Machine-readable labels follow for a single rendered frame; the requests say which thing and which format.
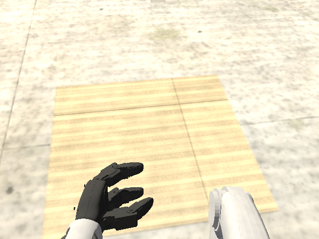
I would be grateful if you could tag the left robot forearm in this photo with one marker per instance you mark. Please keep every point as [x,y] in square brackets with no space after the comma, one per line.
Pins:
[84,229]

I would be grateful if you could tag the right robot thigh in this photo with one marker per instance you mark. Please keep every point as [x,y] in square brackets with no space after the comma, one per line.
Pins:
[232,210]

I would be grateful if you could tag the left robot hand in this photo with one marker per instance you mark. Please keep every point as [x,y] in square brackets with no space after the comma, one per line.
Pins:
[103,207]

